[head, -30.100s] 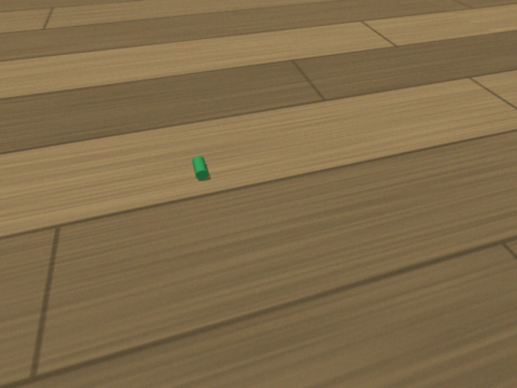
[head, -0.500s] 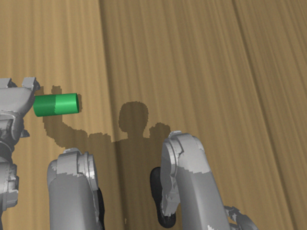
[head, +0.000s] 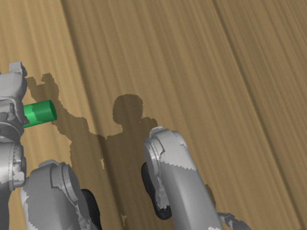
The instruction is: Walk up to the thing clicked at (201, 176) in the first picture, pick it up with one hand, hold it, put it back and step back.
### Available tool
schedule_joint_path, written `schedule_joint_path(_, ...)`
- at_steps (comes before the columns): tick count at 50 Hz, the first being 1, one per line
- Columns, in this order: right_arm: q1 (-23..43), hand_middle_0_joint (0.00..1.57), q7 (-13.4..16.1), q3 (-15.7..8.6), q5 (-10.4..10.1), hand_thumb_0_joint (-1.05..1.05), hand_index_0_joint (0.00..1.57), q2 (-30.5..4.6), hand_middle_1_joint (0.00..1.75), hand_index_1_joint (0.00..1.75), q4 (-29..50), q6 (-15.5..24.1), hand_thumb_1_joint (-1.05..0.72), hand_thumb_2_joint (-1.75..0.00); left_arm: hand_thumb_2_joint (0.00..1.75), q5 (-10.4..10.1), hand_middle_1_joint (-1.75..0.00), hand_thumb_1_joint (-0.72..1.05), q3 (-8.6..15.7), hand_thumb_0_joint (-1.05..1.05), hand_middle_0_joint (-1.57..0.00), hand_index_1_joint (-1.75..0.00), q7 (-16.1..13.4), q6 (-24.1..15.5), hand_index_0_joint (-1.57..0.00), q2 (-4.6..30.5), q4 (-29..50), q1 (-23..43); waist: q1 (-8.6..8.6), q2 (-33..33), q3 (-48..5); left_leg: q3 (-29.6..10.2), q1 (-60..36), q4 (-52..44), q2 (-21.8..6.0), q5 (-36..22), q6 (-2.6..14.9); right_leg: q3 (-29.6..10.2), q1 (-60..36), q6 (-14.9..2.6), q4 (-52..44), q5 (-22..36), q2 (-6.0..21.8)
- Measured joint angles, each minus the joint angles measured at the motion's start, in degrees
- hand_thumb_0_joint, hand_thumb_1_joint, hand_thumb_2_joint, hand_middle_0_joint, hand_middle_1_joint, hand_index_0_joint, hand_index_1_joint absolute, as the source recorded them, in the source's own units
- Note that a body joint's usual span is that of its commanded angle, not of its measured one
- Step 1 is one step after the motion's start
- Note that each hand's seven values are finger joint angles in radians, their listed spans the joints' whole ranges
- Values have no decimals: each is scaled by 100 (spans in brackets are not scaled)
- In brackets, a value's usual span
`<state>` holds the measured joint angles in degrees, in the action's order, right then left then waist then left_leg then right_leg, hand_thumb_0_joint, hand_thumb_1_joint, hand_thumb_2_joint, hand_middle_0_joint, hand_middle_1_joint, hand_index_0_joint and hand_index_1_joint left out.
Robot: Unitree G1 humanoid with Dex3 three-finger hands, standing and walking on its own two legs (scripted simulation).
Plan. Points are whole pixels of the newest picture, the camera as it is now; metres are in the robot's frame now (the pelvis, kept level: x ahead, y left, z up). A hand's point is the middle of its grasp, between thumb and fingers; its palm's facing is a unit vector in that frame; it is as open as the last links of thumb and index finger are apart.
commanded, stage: approach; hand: left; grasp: from above
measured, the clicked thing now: (32, 114) +0.49 +0.24 -0.30
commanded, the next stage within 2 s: rest palm in 0.14 s
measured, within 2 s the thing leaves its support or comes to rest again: neither
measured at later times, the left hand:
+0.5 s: hand (10, 116) +0.46 +0.25 -0.19, palm faces -0.45 -0.02 -0.89, open 14.1 cm
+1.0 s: hand (25, 115) +0.48 +0.24 -0.25, palm faces -0.46 -0.07 -0.88, open 14.1 cm
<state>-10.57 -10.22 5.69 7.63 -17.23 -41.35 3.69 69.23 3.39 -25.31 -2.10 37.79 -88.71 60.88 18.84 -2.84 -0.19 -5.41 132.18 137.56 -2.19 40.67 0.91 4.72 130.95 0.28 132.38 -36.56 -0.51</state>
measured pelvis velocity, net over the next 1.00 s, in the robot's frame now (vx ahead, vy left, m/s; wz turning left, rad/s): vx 0.00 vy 0.00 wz -0.05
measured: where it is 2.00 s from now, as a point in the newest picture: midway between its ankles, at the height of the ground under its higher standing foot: (128, 215)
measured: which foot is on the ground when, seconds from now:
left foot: down 0.00-1.00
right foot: down 0.00-1.00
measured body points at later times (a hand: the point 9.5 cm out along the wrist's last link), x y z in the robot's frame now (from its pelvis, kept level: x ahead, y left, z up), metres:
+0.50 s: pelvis +0.00 +0.01 -0.01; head +0.23 +0.09 +0.37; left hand +0.48 +0.25 -0.14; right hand +0.10 -0.28 -0.10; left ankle +0.07 +0.12 -0.30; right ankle +0.10 -0.11 -0.30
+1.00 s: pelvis +0.00 +0.00 -0.03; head +0.28 +0.07 +0.32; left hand +0.50 +0.24 -0.20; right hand -0.01 -0.26 -0.11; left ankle +0.07 +0.12 -0.30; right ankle +0.10 -0.11 -0.30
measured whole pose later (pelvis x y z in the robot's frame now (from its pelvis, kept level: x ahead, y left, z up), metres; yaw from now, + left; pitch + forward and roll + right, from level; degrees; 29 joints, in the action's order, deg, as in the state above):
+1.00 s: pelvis +0.00 +0.00 -0.03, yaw -3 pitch +31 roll -9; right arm -10.9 -14.1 9.8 13.4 -18.2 -42.3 10.0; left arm 74.6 6.5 -32.9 -13.7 46.4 -94.0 58.5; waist 20.7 2.7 5.7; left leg -9.2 134.9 144.9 -1.3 42.1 0.3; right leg 7.8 131.9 0.5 137.2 -37.3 -0.4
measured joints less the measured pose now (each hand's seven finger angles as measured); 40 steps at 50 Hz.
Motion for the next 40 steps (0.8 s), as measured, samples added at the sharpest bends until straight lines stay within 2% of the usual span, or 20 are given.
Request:
schedule_joint_path(4,-12,20,12,-2,-53,0,20,21,30,30,11,-21,-91,-89,98,-294,-105,-51,29,1,-7,-104,499,-209,-9,114,216,-412,-154,65,120,-8,-46,3,36,-57,-13,8,-57,-23,22,25,32)
schedule_joint_path(8,-37,20,62,-81,-8,0,20,2,30,30,4,-7,-91,-89,97,-358,-106,-51,-68,1,-7,-105,812,-747,-9,181,658,-814,-407,213,195,-61,12,86,118,-131,-62,54,-70,-47,101,31,101)
schedule_joint_path(11,-25,20,128,-239,31,0,20,-8,30,30,-21,-18,-91,-89,97,-278,-107,-51,-188,0,-8,-105,761,-1168,-10,152,1462,-1220,-606,344,192,-77,46,149,160,-149,-67,66,-89,-33,150,14,134)
schedule_joint_path(13,2,20,180,-377,50,0,20,-6,30,30,-53,-40,-91,-89,97,-152,-108,-50,-297,0,-8,-106,568,-1328,-10,62,1972,-1443,-710,408,92,-51,59,163,179,-136,-48,42,-101,-11,167,-24,152)
schedule_joint_path(15,98,20,223,-474,61,0,20,-11,30,30,-135,-59,-91,-89,97,18,-107,-50,-434,0,-8,-105,289,-1370,-10,-68,2012,-1425,-754,445,-59,0,56,145,202,-122,-18,-2,-127,13,166,-76,175)
schedule_joint_path(17,260,20,255,-484,68,0,20,-19,30,30,-211,-60,-91,-89,97,224,-106,-51,-550,0,-8,-104,18,-1290,-10,-167,1573,-1188,-712,466,-229,44,54,113,210,-109,14,-40,-139,31,145,-111,185)
schedule_joint_path(20,515,20,250,-379,106,0,20,-18,30,30,-189,32,-91,-89,99,484,-103,-52,-655,0,-8,-102,-287,-1031,-9,-177,560,-647,-522,473,-398,59,76,85,200,-103,47,-50,-125,42,105,-111,176)
schedule_joint_path(22,639,20,223,-280,121,0,20,-3,30,30,-116,130,-91,-89,100,553,-101,-52,-639,0,-8,-101,-402,-862,-9,-116,-31,-284,-365,482,-399,43,96,82,193,-114,51,-36,-107,49,88,-89,166)
schedule_joint_path(25,700,20,158,-123,161,0,20,3,30,30,8,271,-91,-89,101,561,-100,-52,-572,0,-8,-101,-423,-688,-8,7,-579,126,-166,505,-280,2,142,107,184,-134,47,-2,-65,62,89,-48,152)
schedule_joint_path(28,609,20,83,-4,191,0,20,-4,30,30,92,347,-90,-89,101,539,-100,-51,-423,0,-8,-100,-346,-640,-8,116,-643,223,-34,519,-109,-39,191,166,174,-130,32,33,-13,59,128,-30,137)
schedule_joint_path(35,178,20,-70,185,316,0,20,-25,30,30,108,324,-90,-89,100,590,-100,-51,217,0,-8,-101,-381,-838,-8,491,-507,-134,154,519,307,-144,239,384,132,-22,-20,118,81,21,301,-51,85)
schedule_joint_path(40,-67,20,-188,274,427,0,20,-57,30,30,18,397,-90,-89,99,520,-100,-51,347,0,-8,-100,-516,-1034,-8,721,-224,-348,148,536,576,-211,259,527,107,35,-51,170,121,6,407,-49,53)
